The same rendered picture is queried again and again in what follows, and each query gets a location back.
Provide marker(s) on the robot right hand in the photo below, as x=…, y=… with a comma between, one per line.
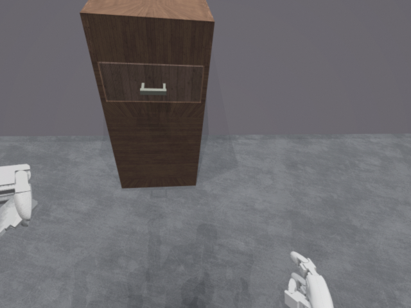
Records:
x=314, y=292

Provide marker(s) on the robot left hand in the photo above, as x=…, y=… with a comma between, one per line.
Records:
x=16, y=194

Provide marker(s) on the cabinet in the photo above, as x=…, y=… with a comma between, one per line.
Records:
x=155, y=143

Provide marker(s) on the handle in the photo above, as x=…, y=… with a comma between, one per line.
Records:
x=144, y=91

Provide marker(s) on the drawer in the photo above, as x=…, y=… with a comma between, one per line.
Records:
x=122, y=81

